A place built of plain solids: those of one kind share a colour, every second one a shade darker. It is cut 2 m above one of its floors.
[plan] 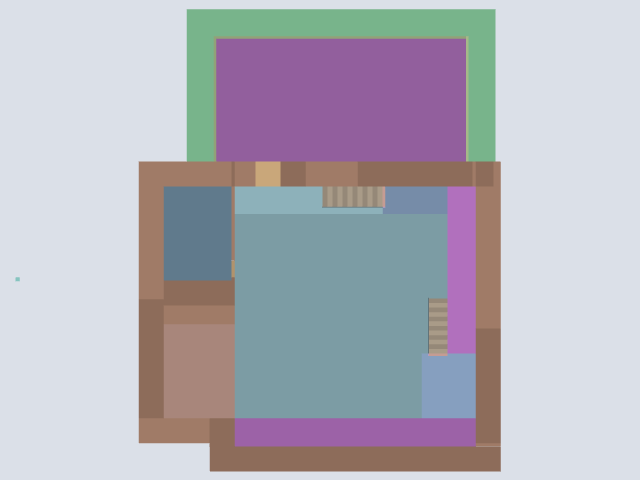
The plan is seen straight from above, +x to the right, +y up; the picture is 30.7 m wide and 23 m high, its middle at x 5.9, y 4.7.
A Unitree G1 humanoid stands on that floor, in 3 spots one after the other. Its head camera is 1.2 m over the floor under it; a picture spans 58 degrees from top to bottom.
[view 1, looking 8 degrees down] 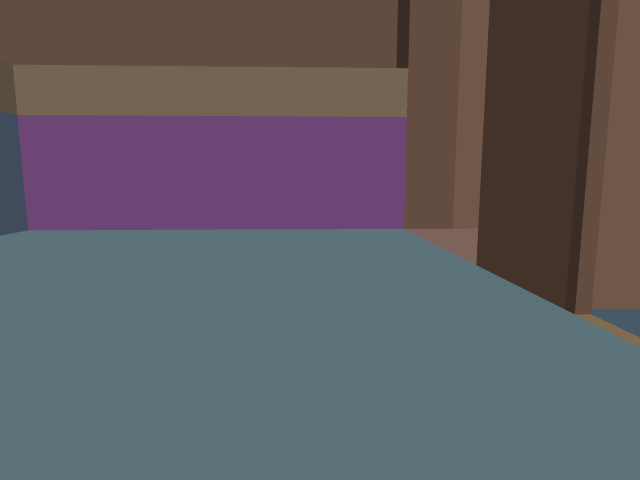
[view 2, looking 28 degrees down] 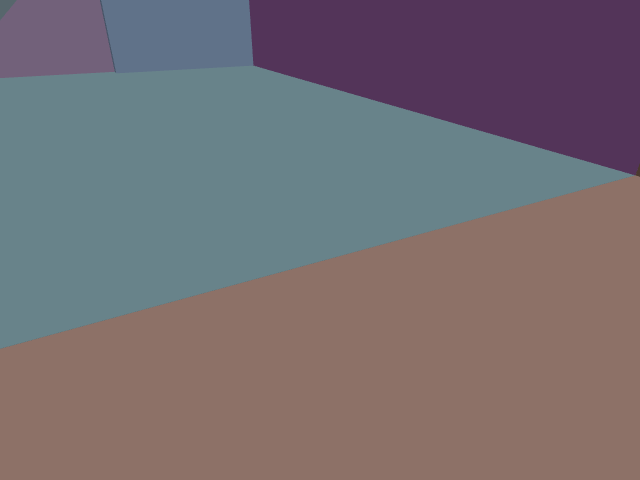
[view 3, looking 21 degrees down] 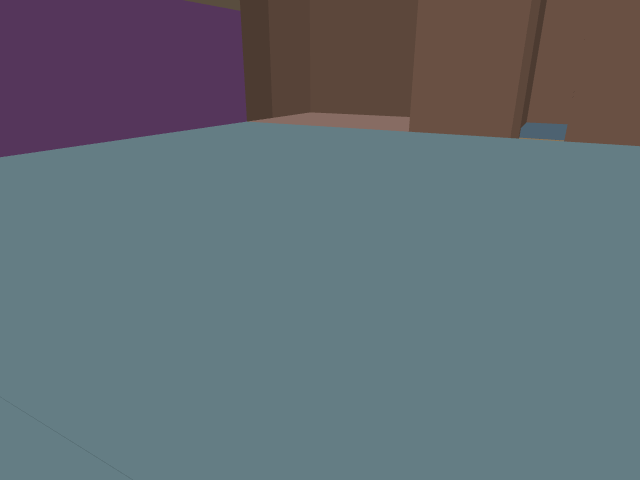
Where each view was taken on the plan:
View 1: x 4.22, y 6.58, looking -92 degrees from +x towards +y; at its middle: floor_dayroom_concrete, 8.63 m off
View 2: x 0.04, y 0.04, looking -28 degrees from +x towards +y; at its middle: floor_dayroom_concrete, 2.56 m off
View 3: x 11.37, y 3.70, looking -151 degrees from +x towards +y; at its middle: floor_dayroom_concrete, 3.35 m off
